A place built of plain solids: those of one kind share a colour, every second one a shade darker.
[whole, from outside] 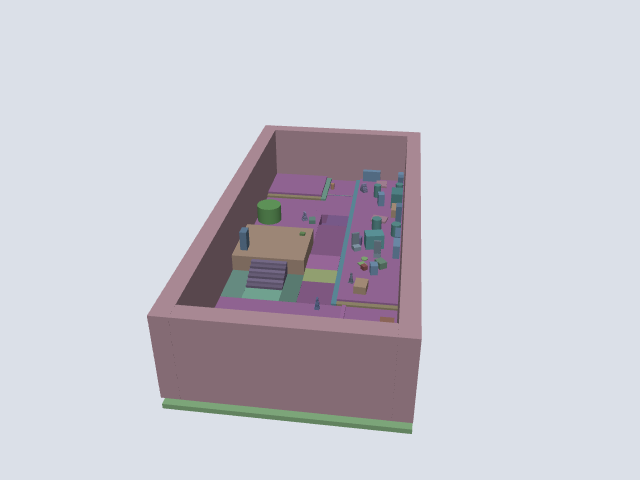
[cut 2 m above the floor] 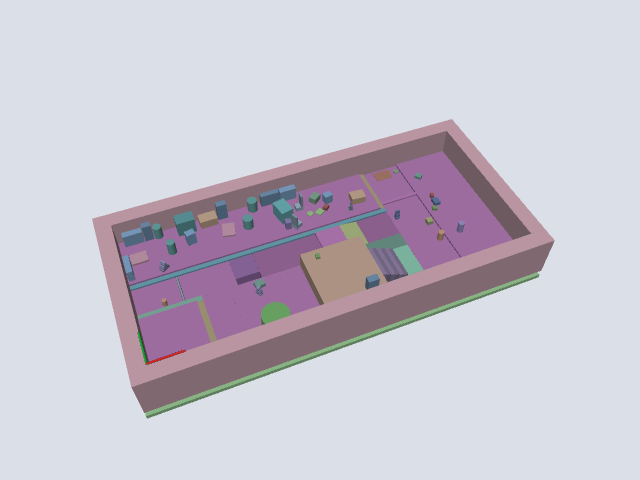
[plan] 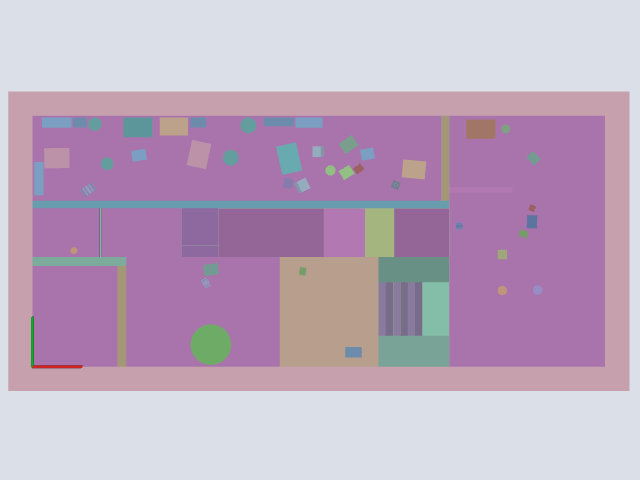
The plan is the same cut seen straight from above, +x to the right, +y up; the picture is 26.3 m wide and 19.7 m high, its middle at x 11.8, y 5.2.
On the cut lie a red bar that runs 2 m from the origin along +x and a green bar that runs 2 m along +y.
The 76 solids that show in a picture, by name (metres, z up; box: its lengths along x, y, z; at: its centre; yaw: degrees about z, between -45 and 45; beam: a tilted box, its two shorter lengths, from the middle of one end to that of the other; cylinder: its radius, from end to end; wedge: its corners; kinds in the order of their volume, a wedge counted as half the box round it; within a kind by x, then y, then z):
{
 "wall_1": {"box": [1.0, 10.3, 5.0], "at": [-0.5, 5.15, 1.5]},
 "wall_2": {"box": [25.5, 1.0, 5.0], "at": [11.75, -0.5, 1.5]},
 "wall_3": {"box": [25.5, 1.0, 5.0], "at": [11.75, 10.8, 1.5]},
 "wall_4": {"box": [1.0, 10.3, 5.0], "at": [24.0, 5.15, 1.5]},
 "floor_1": {"box": [3.48, 4.13, 1.3], "at": [1.74, 2.06, -0.35]},
 "floor_2": {"box": [6.11, 2.0, 1.0], "at": [3.06, 5.5, -0.5]},
 "floor_3": {"box": [1.7, 4.5, 1.0], "at": [4.7, 2.25, -0.5]},
 "floor_4": {"box": [3.1, 4.5, 1.0], "at": [7.1, 2.25, -0.5]},
 "floor_5": {"box": [16.79, 3.49, 1.24], "at": [8.39, 8.55, -0.38]},
 "floor_6": {"box": [1.5, 4.5, 1.0], "at": [9.4, 2.25, -0.5]},
 "floor_7": {"box": [9.45, 2.0, 1.0], "at": [12.38, 5.5, -0.5]},
 "floor_8": {"box": [2.6, 10.3, 1.0], "at": [18.4, 5.15, -0.5]},
 "floor_9": {"box": [3.8, 10.3, 1.12], "at": [21.6, 5.15, -0.44]},
 "floor_base_1": {"box": [25.5, 12.3, 0.3], "at": [11.75, 5.15, -1.57]},
 "floor_deck_1": {"box": [4.05, 4.5, 2.05], "at": [12.18, 2.25, 0.03]},
 "floor_fore_1": {"box": [2.9, 1.27, 1.0], "at": [15.65, 0.64, -0.5]},
 "floor_fore_2": {"box": [2.9, 1.03, 1.0], "at": [15.65, 3.98, -0.5]},
 "step_tread_1": {"box": [0.3, 2.2, 1.9], "at": [14.35, 2.37, -0.05]},
 "step_tread_2": {"box": [0.3, 2.2, 1.75], "at": [14.65, 2.37, -0.12]},
 "step_tread_3": {"box": [0.3, 2.2, 1.6], "at": [14.95, 2.37, -0.2]},
 "step_tread_4": {"box": [0.3, 2.2, 1.45], "at": [15.25, 2.37, -0.28]},
 "step_tread_5": {"box": [0.3, 2.2, 1.3], "at": [15.55, 2.37, -0.35]},
 "step_tread_6": {"box": [0.3, 2.2, 1.15], "at": [15.85, 2.37, -0.42]},
 "step_terS_tread_1": {"box": [17.1, 0.31, 1.12], "at": [8.55, 6.66, -0.44]},
 "crate_stack_1": {"box": [0.38, 1.36, 0.85], "at": [0.26, 7.72, 0.67]},
 "crate_stack_2": {"box": [1.22, 0.42, 0.94], "at": [0.99, 10.02, 0.71]},
 "crate_stack_3": {"box": [0.56, 0.41, 1.28], "at": [1.95, 10.03, 0.88]},
 "crate_stack_4": {"box": [0.59, 0.45, 0.92], "at": [4.37, 8.68, 0.7], "yaw": 9.5},
 "crate_stack_5": {"box": [0.65, 0.41, 1.27], "at": [6.81, 10.03, 0.88]},
 "crate_stack_6": {"box": [1.25, 0.36, 0.93], "at": [10.11, 10.05, 0.7]},
 "crate_stack_7": {"box": [1.12, 0.43, 0.9], "at": [11.36, 10.02, 0.69]},
 "crate_stack_8": {"box": [0.68, 0.43, 1.26], "at": [13.17, 0.59, 1.68]},
 "crate_stack_9": {"box": [0.54, 0.46, 0.66], "at": [13.75, 8.73, 0.57], "yaw": 9.5},
 "step_terE_tread_1": {"box": [0.37, 4.13, 1.15], "at": [3.67, 2.06, -0.42]},
 "step_terE_tread_2": {"box": [0.31, 3.49, 1.12], "at": [16.95, 8.55, -0.44]},
 "floor_hatch_1": {"box": [1.54, 0.48, 0.7], "at": [6.88, 4.74, -1.05]},
 "floor_hatch_2": {"box": [1.54, 1.52, 1.0], "at": [6.88, 5.74, -0.5]},
 "tank_low_1": {"cylinder": 0.83, "from": [7.32, 0.91, 0.0], "to": [7.32, 0.91, 1.17]},
 "floor_before_steps_1": {"box": [1.1, 2.2, 1.0], "at": [16.55, 2.37, -0.5]},
 "pallet_load_1": {"box": [1.19, 0.82, 1.15], "at": [4.33, 9.82, 0.81]},
 "pallet_load_2": {"box": [0.84, 1.19, 1.0], "at": [10.53, 8.54, 0.74], "yaw": 12.7},
 "step_terN_tread_1": {"box": [3.85, 0.37, 1.15], "at": [1.93, 4.32, -0.42]},
 "barrel_1": {"cylinder": 0.28, "from": [2.56, 9.96, 0.24], "to": [2.56, 9.96, 1.14]},
 "barrel_2": {"cylinder": 0.26, "from": [3.06, 8.33, 0.24], "to": [3.06, 8.33, 1.19]},
 "barrel_3": {"cylinder": 0.33, "from": [8.14, 8.57, 0.24], "to": [8.14, 8.57, 1.04]},
 "barrel_4": {"cylinder": 0.33, "from": [8.86, 9.9, 0.24], "to": [8.86, 9.9, 1.11]},
 "sack_pile_1": {"box": [1.16, 0.74, 0.6], "at": [5.8, 9.86, 0.54]},
 "sack_pile_2": {"box": [0.95, 0.74, 0.5], "at": [15.66, 8.1, 0.49], "yaw": -5.3},
 "step_hump_1": {"box": [1.7, 2.0, 0.2], "at": [12.8, 5.5, 0.05]},
 "step_hump_2": {"box": [2.6, 0.22, 0.15], "at": [18.4, 7.26, 0.03]},
 "pallet_1": {"box": [1.04, 0.83, 0.2], "at": [1.0, 8.56, 0.29], "yaw": 0.8},
 "pallet_2": {"box": [0.81, 1.06, 0.19], "at": [6.83, 8.71, 0.28], "yaw": -12.2},
 "hand_truck_1": {"box": [0.14, 0.48, 0.82], "at": [10.89, 7.35, 0.94], "yaw": 25.9},
 "hand_truck_2": {"box": [0.53, 0.48, 0.29], "at": [11.07, 7.43, 0.39], "yaw": 25.9},
 "hand_truck_3": {"box": [0.48, 0.45, 0.3], "at": [11.73, 8.83, 0.39], "yaw": 0.1},
 "hand_truck_4": {"box": [0.14, 0.45, 0.91], "at": [11.9, 8.83, 0.99], "yaw": 0.1},
 "ramp_hump_ramp_1": {"wedge": [[13.65, 4.5, -0.05], [13.65, 4.5, 0.15], [13.65, 6.5, -0.05], [13.65, 6.5, 0.15], [14.85, 4.5, -0.05], [14.85, 4.5, 0.0], [14.85, 6.5, -0.05], [14.85, 6.5, 0.0]]},
 "bin_1": {"box": [0.38, 0.4, 0.62], "at": [10.5, 7.53, 0.55], "yaw": -9.5},
 "bin_2": {"cylinder": 0.2, "from": [20.74, 3.15, 0.12], "to": [20.74, 3.15, 0.88]},
 "carton_1": {"box": [0.65, 0.51, 0.44], "at": [12.98, 9.12, 0.46], "yaw": 35.2},
 "crate_1": {"box": [0.6, 0.46, 0.27], "at": [7.33, 3.98, 0.14], "yaw": 8.9},
 "crate_2": {"box": [0.38, 0.47, 0.21], "at": [20.56, 8.56, 0.23], "yaw": 44.4},
 "edge_keg_1": {"cylinder": 0.14, "from": [1.7, 4.76, 0.0], "to": [1.7, 4.76, 0.45]},
 "edge_keg_2": {"cylinder": 0.2, "from": [19.29, 3.12, 0.0], "to": [19.29, 3.12, 0.65]},
 "low_mat_1": {"box": [1.2, 0.8, 0.06], "at": [18.4, 9.75, -0.02]},
 "sack_1": {"box": [0.42, 0.54, 0.23], "at": [20.5, 5.95, 0.23], "yaw": -1.7},
 "edge_crate_1": {"box": [0.39, 0.39, 0.31], "at": [19.29, 4.61, 0.15]},
 "hose_coil_1": {"cylinder": 0.21, "from": [12.23, 8.06, 0.19], "to": [12.23, 8.06, 0.31]},
 "hose_coil_2": {"box": [0.51, 0.43, 0.12], "at": [12.89, 7.97, 0.25], "yaw": 31.7},
 "parcel_1": {"box": [0.27, 0.33, 0.16], "at": [11.09, 3.91, 1.13], "yaw": -8.8},
 "parcel_2": {"box": [0.35, 0.29, 0.19], "at": [20.15, 5.45, 0.21], "yaw": -21.2},
 "bucket_1": {"box": [0.37, 0.3, 0.28], "at": [13.39, 8.12, 0.38], "yaw": 37.9},
 "edge_hose_coil_1": {"cylinder": 0.18, "from": [19.42, 9.76, -0.05], "to": [19.42, 9.76, 0.07]},
 "low_cover_top_1": {"box": [0.06, 2.0, 0.07], "at": [2.8, 5.5, -0.02]},
 "ramp_cover_1": {"wedge": [[2.74, 4.5, -0.05], [2.74, 4.5, 0.0], [2.74, 6.5, -0.05], [2.74, 6.5, 0.0], [2.77, 4.5, -0.05], [2.77, 4.5, 0.02], [2.77, 6.5, -0.05], [2.77, 6.5, 0.02]]},
 "ramp_cover_2": {"wedge": [[2.83, 4.5, -0.05], [2.83, 4.5, 0.02], [2.83, 6.5, -0.05], [2.83, 6.5, 0.02], [2.86, 4.5, -0.05], [2.86, 4.5, 0.0], [2.86, 6.5, -0.05], [2.86, 6.5, 0.0]]}
}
